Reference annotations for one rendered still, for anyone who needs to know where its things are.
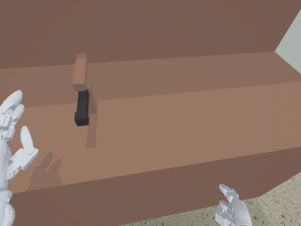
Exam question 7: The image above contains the left robot hand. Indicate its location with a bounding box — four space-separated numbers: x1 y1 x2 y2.
0 89 39 189

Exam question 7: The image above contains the left robot forearm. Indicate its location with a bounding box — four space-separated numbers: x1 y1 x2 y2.
0 188 15 226

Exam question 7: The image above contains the tap lever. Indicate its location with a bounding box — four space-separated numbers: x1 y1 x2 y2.
74 89 89 127

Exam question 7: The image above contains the right robot hand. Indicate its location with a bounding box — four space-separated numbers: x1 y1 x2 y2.
215 184 252 226

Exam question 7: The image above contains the counter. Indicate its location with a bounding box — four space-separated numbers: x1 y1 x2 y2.
0 0 301 226

